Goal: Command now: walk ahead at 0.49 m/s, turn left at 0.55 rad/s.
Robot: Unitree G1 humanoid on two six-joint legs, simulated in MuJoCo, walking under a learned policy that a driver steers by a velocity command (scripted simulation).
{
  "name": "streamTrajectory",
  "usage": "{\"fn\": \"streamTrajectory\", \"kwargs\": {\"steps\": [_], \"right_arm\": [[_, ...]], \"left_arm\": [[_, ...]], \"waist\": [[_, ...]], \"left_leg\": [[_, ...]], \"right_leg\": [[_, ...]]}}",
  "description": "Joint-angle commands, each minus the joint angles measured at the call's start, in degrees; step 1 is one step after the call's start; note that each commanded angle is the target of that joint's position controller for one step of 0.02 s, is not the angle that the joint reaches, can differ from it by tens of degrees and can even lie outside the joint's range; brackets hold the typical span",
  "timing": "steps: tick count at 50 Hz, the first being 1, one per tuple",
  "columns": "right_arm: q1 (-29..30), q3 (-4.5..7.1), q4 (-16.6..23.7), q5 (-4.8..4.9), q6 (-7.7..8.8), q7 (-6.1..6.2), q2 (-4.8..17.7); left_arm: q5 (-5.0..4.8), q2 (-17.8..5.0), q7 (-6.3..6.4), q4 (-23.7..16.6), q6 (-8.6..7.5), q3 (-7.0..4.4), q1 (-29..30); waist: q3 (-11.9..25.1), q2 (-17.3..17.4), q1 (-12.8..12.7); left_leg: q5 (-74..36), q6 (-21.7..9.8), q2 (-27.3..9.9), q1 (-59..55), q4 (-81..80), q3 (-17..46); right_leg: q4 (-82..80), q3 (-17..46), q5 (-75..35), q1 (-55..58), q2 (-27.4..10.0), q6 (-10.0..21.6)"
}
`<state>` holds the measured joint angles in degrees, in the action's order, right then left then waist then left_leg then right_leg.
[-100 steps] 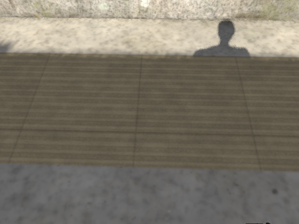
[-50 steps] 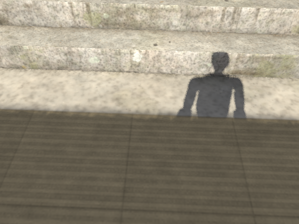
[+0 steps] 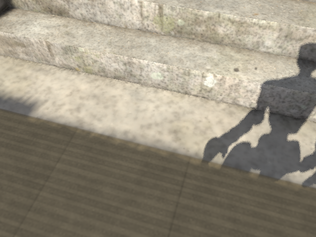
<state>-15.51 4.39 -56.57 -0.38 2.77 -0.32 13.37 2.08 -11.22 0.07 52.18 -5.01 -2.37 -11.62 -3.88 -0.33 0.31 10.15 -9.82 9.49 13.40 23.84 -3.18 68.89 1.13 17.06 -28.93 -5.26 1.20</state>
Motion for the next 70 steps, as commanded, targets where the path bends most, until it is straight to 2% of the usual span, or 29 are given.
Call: {"fn": "streamTrajectory", "kwargs": {"steps": [1,7,13,16,18,19,20,21,22,24,28,33,37,40,41,42,43,44,45,47,55,60,62,63,64,65,66,68,70], "right_arm": [[-2.03,0.92,3.09,0.55,1.95,0.51,6.49],[-11.12,0.86,3.11,0.4,1.18,0.51,6.98],[-15.84,0.8,3.81,-0.46,0.85,1.41,7.62],[-14.06,1.17,4.87,-0.75,0.96,2.02,9.09],[-9.94,1.5,6.19,-0.69,1.43,1.59,10.73],[-8.22,1.56,6.68,-0.19,1.99,0.88,11.0],[-8.49,0.6,8.8,0.52,2.57,0.25,7.27],[-17.06,-0.28,9.82,2.86,1.97,0.51,2.02],[-15.36,0.37,8.67,0.23,1.12,1.15,8.16],[-7.62,0.35,9.33,-0.91,0.61,0.34,7.01],[-8.73,-0.3,9.19,-2.0,-0.8,-0.54,3.18],[-0.2,-2.15,11.47,-1.91,-1.05,-0.87,1.39],[5.67,-2.6,12.97,-0.9,-1.02,0.32,3.52],[3.93,-2.39,12.75,-0.84,-0.17,1.58,4.71],[2.34,-2.05,12.43,-1.4,0.47,2.1,6.09],[-0.36,-1.32,12.87,-2.28,1.06,2.73,9.76],[-0.6,-0.3,13.73,-1.32,0.16,2.59,13.72],[-2.17,-0.24,13.7,0.1,-0.78,2.51,11.34],[0.02,-1.17,14.29,0.14,-0.99,2.63,8.03],[5.83,-2.12,15.41,-0.55,-1.36,3.23,5.08],[5.04,-1.05,15.26,-1.45,-1.67,3.03,7.07],[3.95,0.41,15.05,-1.71,-2.49,1.88,10.67],[4.24,0.92,14.86,-1.12,-3.11,1.76,11.46],[1.93,0.97,14.16,-1.3,-3.59,1.49,10.29],[-0.78,-0.09,15.6,-1.91,-4.23,1.01,5.06],[7.28,-0.3,19.11,-1.77,-5.19,2.02,6.35],[8.71,-0.18,19.11,-1.18,-5.57,2.03,7.11],[4.79,0.29,16.76,-0.45,-4.86,1.44,7.94],[2.07,0.76,15.36,-1.62,-4.64,0.89,8.72]], "left_arm": [[0.8,-4.24,-0.37,-2.49,2.14,-1.0,-4.57],[0.32,-5.67,-0.99,-8.88,3.0,-1.11,10.75],[-0.19,-5.79,-1.68,-13.91,2.29,0.08,21.14],[-0.75,-7.1,-1.59,-15.29,1.37,0.22,19.82],[-1.05,-9.94,-0.57,-12.2,0.7,-0.88,8.19],[-0.94,-11.67,0.25,-10.18,-0.04,-1.61,-0.92],[0.58,-15.78,1.44,-9.7,-0.33,-2.59,-10.17],[1.78,-19.95,1.33,-10.3,0.24,-3.54,-8.97],[0.47,-14.98,0.87,-10.79,1.09,-3.22,-5.68],[0.01,-7.42,0.45,-10.71,0.78,-1.19,0.02],[-1.26,-6.62,-0.55,-5.59,-1.8,-0.3,-5.29],[-1.61,-8.47,-0.87,-3.74,-0.83,-0.27,-4.6],[-1.72,-11.52,-0.69,-2.74,0.85,-1.45,-7.99],[-2.13,-12.01,-0.18,-3.45,2.11,-2.03,-6.95],[-2.47,-11.31,-0.04,-3.84,2.32,-2.07,-7.22],[-2.83,-8.21,0.04,-5.59,2.31,-1.37,-8.64],[-3.07,-4.19,0.63,-5.93,3.02,-0.64,-14.76],[-1.94,-8.86,1.09,-5.11,4.39,-1.83,-14.29],[-1.02,-9.98,0.97,-5.0,5.33,-2.52,-12.03],[-0.7,-8.99,0.39,-5.49,6.66,-2.85,-9.5],[-0.93,-6.95,-1.66,-9.5,9.85,-2.24,-3.67],[-1.49,-8.08,-2.46,-12.55,9.46,-2.0,-1.24],[-1.54,-8.15,-2.44,-12.01,8.66,-2.02,-4.76],[-1.15,-10.11,-2.01,-11.62,7.98,-2.45,-6.14],[-0.66,-16.0,-1.25,-13.19,7.38,-3.35,-5.7],[-0.38,-21.6,-0.68,-13.51,7.47,-5.16,-7.92],[-0.38,-18.34,-0.22,-12.97,7.55,-4.55,-7.02],[-0.97,-14.91,0.0,-14.57,7.61,-3.52,0.72],[-1.73,-12.92,-0.01,-15.44,7.14,-3.0,1.19]], "waist": [[1.85,-0.67,-2.45],[0.9,3.13,3.29],[0.22,4.56,6.27],[0.65,5.67,4.25],[5.74,5.39,-1.15],[10.55,3.65,-5.96],[19.33,-1.58,-8.69],[26.04,-16.43,-3.16],[21.25,-8.27,-2.16],[6.44,0.19,-1.14],[5.71,-5.23,1.65],[6.57,-6.92,1.93],[6.98,-7.21,-0.28],[6.0,-6.09,1.28],[6.17,-3.9,1.69],[10.41,4.0,1.3],[14.13,14.47,-0.53],[15.41,11.58,1.52],[10.91,6.59,0.33],[6.5,6.92,-2.04],[6.86,8.85,-1.02],[7.92,9.52,0.08],[8.23,6.94,-2.21],[6.51,0.46,-2.39],[5.45,-15.8,-0.33],[1.07,-15.69,-4.67],[-0.1,-8.86,-3.06],[0.73,-7.1,1.09],[4.8,-6.58,1.14]], "left_leg": [[-16.33,-6.68,-16.04,-1.13,-12.78,18.0],[-20.95,-1.44,-14.66,-9.26,-11.81,19.78],[-28.45,-2.51,-15.5,-18.38,-7.66,23.05],[-33.56,-1.57,-16.48,-18.5,-4.57,24.62],[-45.42,1.23,-14.26,-13.68,4.85,23.17],[-42.49,2.46,-11.56,-8.83,15.74,21.38],[-23.72,3.11,-8.34,-0.62,30.77,18.45],[23.02,5.07,0.67,16.74,47.64,11.85],[18.62,4.24,-5.08,21.86,52.28,11.21],[9.5,5.25,-8.37,20.46,48.24,9.48],[10.44,7.43,-7.25,14.74,41.17,9.4],[2.1,9.8,-8.46,10.35,22.71,2.67],[-1.95,9.98,-7.36,6.75,14.63,2.61],[-4.49,8.7,-7.62,0.67,4.46,3.84],[-9.52,7.88,-10.08,-4.23,-0.2,5.82],[-24.44,5.43,-21.95,-12.09,-0.27,15.09],[-41.72,-2.5,-34.42,-17.13,0.48,24.83],[-37.18,-7.12,-35.23,-15.01,-1.77,27.11],[-29.4,-6.32,-31.82,-11.1,-3.89,23.28],[-22.32,-3.0,-26.68,-4.59,-7.09,15.27],[-9.63,-2.93,-25.34,-1.46,-8.14,4.95],[-7.03,-1.72,-27.65,-0.96,-4.79,3.5],[-4.54,2.34,-26.38,2.76,0.76,0.18],[2.39,6.7,-23.7,7.45,7.86,-3.4],[23.05,11.89,-16.23,20.49,24.06,-8.79],[26.54,12.35,-10.08,25.12,30.63,-0.52],[20.96,12.14,-11.9,23.85,34.95,3.63],[11.37,11.33,-11.51,21.82,35.57,4.74],[8.87,11.54,-10.62,20.41,38.66,4.22]], "right_leg": [[-5.11,-0.36,-3.04,-4.23,-1.63,-2.35],[-18.81,-1.37,-15.32,-13.54,0.01,-3.88],[-29.44,-1.66,-15.16,-15.37,3.61,-2.82],[-36.49,-0.95,-13.57,-7.18,5.23,-0.77],[-39.98,-1.9,-9.93,11.26,8.45,1.45],[-43.04,-0.33,-13.03,24.34,6.1,3.08],[-43.06,11.76,-2.04,38.52,-6.6,5.37],[-47.8,38.84,-3.56,50.84,-22.61,13.29],[-50.38,42.48,4.97,44.04,-20.24,13.16],[-53.34,24.08,-7.41,27.38,-13.98,10.55],[-52.36,8.71,-49.86,21.16,-8.5,10.47],[-52.08,2.09,-55.72,17.67,-3.49,9.8],[-48.93,5.62,-48.44,18.55,-3.94,8.85],[-43.92,10.45,-35.13,17.14,-3.83,7.03],[-40.24,10.82,-27.37,14.61,-1.85,5.17],[-31.05,8.16,-12.34,9.96,1.88,2.97],[-18.04,0.28,18.44,2.83,9.99,1.7],[-8.31,-0.95,23.52,-0.33,9.65,1.32],[-4.28,0.54,19.48,-1.74,7.6,0.89],[-4.03,0.98,12.72,-0.84,5.24,-0.93],[-14.89,-2.27,6.86,4.16,4.32,-2.55],[-27.34,-5.77,8.14,11.55,5.25,-0.11],[-39.32,-6.44,1.49,19.5,6.62,1.78],[-48.26,0.14,-1.22,22.78,4.15,2.8],[-53.73,22.3,-8.06,27.05,-12.49,6.04],[-55.07,29.63,-17.78,17.67,-18.01,13.83],[-54.64,24.09,-16.67,16.71,-14.08,13.69],[-53.8,16.33,-14.67,16.66,-6.38,10.14],[-51.87,14.01,-23.03,20.02,-4.25,10.28]]}}
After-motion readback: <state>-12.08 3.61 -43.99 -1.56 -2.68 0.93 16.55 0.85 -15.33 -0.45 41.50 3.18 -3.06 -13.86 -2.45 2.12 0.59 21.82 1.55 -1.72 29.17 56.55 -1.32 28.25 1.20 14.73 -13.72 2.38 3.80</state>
